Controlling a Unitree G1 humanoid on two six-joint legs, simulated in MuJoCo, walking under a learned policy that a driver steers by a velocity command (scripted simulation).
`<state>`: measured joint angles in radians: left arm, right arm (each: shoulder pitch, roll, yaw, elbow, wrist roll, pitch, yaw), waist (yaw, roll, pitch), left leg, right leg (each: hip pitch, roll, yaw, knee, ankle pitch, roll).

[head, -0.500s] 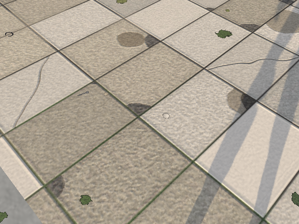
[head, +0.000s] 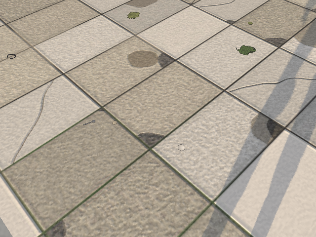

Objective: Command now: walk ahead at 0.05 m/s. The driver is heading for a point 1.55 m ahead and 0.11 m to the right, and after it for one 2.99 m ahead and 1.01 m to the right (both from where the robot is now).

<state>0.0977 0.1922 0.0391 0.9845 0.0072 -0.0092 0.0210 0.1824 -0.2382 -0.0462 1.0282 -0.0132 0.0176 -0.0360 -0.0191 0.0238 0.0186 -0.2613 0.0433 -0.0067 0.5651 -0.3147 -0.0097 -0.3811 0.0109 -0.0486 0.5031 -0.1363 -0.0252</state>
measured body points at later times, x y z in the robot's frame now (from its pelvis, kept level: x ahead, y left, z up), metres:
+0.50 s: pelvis +0.04 +0.02 +0.00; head +0.05 +0.02 +0.45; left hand +0.13 +0.27 -0.14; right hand +0.06 -0.23 -0.15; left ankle -0.01 +0.14 -0.73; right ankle +0.08 -0.11 -0.73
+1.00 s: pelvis +0.15 -0.03 +0.01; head +0.16 -0.04 +0.46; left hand +0.13 +0.22 -0.13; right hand +0.23 -0.30 -0.13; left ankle +0.14 +0.12 -0.64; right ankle +0.10 -0.11 -0.73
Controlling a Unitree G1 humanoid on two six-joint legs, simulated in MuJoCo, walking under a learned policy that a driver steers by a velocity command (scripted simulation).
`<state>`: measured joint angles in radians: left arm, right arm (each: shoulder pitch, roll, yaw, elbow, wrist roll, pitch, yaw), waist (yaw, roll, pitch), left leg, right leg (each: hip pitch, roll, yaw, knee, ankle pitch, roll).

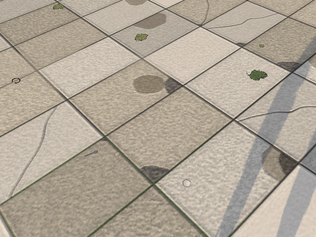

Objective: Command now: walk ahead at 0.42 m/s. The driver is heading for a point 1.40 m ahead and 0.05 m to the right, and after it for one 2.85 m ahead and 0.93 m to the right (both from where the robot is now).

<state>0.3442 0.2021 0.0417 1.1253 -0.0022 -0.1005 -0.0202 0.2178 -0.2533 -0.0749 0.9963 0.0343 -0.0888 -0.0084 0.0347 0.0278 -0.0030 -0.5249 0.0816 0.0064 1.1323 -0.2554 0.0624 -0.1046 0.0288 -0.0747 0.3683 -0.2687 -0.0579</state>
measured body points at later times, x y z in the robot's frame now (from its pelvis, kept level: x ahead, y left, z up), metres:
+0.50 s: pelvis +0.28 +0.07 -0.01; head +0.30 +0.07 +0.44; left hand +0.34 +0.34 -0.15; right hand +0.36 -0.19 -0.14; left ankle +0.33 +0.15 -0.74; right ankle +0.22 -0.08 -0.65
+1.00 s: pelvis +0.58 +0.00 -0.01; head +0.61 -0.01 +0.44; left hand +0.71 +0.26 -0.13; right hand +0.59 -0.26 -0.16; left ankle +0.44 +0.15 -0.64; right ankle +0.65 -0.08 -0.74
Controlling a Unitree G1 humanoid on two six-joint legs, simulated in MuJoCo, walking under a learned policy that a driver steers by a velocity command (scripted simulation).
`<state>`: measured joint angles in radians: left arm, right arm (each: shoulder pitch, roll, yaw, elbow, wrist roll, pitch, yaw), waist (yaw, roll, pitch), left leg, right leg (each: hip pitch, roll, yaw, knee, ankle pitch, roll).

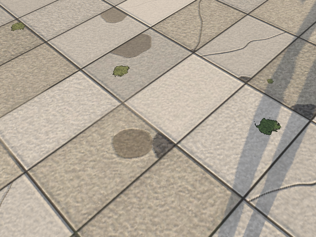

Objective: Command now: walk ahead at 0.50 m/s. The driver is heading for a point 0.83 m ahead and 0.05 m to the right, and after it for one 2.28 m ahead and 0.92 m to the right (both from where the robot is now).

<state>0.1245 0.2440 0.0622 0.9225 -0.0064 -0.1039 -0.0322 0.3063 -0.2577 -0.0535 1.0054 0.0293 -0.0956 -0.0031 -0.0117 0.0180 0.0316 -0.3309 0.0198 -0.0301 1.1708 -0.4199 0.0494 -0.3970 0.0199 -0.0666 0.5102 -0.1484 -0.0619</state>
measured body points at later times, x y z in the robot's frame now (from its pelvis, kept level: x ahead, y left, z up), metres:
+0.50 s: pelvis +0.29 +0.05 -0.01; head +0.33 +0.06 +0.44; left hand +0.26 +0.32 -0.16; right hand +0.48 -0.19 -0.11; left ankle +0.40 +0.15 -0.73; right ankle +0.10 -0.08 -0.67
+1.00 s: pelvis +0.58 +0.02 -0.01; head +0.61 +0.02 +0.44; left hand +0.79 +0.26 -0.11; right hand +0.53 -0.25 -0.15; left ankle +0.40 +0.15 -0.73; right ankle +0.71 -0.08 -0.73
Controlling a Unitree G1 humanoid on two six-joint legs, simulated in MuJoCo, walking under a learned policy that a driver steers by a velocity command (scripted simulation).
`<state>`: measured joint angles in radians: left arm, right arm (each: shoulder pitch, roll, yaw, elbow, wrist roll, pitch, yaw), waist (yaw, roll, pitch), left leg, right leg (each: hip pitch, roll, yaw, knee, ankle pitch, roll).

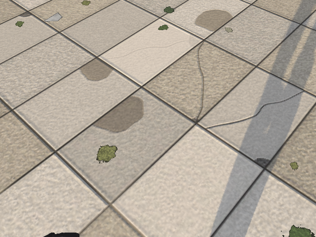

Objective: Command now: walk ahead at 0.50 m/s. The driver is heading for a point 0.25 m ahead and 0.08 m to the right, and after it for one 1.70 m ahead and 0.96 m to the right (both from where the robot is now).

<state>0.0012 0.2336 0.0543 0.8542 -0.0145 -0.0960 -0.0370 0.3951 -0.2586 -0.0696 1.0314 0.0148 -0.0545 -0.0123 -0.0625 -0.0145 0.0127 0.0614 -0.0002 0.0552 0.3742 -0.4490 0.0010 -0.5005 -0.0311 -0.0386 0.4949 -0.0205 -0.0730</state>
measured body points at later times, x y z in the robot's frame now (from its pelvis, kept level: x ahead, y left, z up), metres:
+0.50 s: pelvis +0.19 +0.01 +0.01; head +0.23 +0.01 +0.46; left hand +0.32 +0.28 -0.12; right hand +0.33 -0.29 -0.09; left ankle +0.30 +0.10 -0.72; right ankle +0.13 -0.11 -0.71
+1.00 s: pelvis +0.20 -0.04 +0.02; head +0.21 -0.08 +0.46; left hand +0.44 +0.16 -0.07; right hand +0.18 -0.36 -0.11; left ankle +0.28 +0.10 -0.65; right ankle +0.16 -0.12 -0.72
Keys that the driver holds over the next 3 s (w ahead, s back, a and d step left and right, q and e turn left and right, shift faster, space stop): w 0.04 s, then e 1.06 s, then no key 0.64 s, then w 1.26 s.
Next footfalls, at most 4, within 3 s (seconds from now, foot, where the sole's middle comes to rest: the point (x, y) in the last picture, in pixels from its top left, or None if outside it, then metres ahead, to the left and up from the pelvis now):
0.46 left None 0.34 0.09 -0.76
0.88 right None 0.20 -0.15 -0.76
1.36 left None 0.34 0.04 -0.76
2.44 left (205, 194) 0.64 -0.21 -0.76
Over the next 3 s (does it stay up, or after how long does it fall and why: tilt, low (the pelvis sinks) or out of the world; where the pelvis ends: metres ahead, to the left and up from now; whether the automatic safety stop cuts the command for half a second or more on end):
stays up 0.65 -0.38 0.01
